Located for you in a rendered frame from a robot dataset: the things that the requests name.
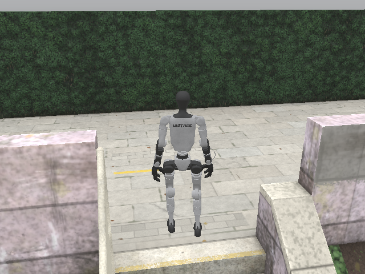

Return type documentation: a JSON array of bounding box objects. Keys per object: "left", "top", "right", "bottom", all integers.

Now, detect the robot right hand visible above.
[{"left": 201, "top": 164, "right": 213, "bottom": 178}]

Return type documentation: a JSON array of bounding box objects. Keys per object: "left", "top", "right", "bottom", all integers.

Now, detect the right robot forearm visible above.
[{"left": 202, "top": 139, "right": 212, "bottom": 165}]

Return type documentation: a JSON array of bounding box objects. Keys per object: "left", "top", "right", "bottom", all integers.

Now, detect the right robot foot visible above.
[{"left": 193, "top": 222, "right": 202, "bottom": 237}]

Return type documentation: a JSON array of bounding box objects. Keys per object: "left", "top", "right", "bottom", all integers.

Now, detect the robot left hand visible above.
[{"left": 152, "top": 166, "right": 165, "bottom": 182}]

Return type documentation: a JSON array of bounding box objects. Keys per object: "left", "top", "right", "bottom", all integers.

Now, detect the robot left upper arm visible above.
[{"left": 158, "top": 115, "right": 171, "bottom": 147}]

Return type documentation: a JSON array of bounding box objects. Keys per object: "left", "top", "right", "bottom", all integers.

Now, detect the robot right shin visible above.
[{"left": 193, "top": 190, "right": 201, "bottom": 229}]

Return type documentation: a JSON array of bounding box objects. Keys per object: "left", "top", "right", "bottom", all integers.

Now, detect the robot right upper arm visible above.
[{"left": 194, "top": 115, "right": 208, "bottom": 147}]

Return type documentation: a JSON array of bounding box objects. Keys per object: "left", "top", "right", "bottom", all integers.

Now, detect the left robot forearm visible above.
[{"left": 153, "top": 140, "right": 164, "bottom": 167}]

